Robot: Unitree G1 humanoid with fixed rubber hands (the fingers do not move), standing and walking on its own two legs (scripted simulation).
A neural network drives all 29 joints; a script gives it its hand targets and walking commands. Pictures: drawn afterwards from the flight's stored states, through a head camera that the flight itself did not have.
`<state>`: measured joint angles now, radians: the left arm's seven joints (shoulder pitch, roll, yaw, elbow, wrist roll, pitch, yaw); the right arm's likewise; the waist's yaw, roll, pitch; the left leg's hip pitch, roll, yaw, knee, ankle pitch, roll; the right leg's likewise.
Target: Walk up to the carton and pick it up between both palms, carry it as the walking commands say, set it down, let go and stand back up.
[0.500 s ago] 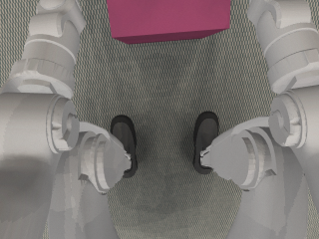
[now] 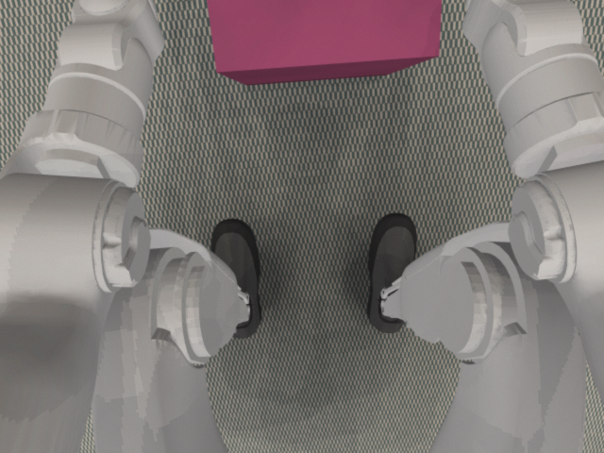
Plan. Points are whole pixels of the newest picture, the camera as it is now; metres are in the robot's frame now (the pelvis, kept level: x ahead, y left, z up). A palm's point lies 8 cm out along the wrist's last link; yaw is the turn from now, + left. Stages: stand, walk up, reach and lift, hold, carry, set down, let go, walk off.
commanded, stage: reach and lift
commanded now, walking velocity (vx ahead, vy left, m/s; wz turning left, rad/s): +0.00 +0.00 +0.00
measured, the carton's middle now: out of the picture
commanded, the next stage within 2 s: none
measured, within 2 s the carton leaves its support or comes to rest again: leaves its support in 1.10 s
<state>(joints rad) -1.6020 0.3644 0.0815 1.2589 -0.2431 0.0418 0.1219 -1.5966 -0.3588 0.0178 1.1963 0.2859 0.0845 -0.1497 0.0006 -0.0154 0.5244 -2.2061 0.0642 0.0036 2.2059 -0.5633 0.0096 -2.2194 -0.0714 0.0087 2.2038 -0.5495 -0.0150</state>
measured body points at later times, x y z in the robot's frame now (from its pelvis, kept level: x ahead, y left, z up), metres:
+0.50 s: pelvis +0.00 +0.00 +0.00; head +0.39 +0.00 +0.22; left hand +0.57 +0.15 -0.20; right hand +0.57 -0.15 -0.20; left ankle +0.12 +0.12 -0.33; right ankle +0.12 -0.12 -0.33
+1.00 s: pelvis +0.00 +0.00 -0.01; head +0.38 +0.00 +0.22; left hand +0.58 +0.15 -0.19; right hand +0.57 -0.15 -0.20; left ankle +0.12 +0.12 -0.33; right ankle +0.12 -0.13 -0.33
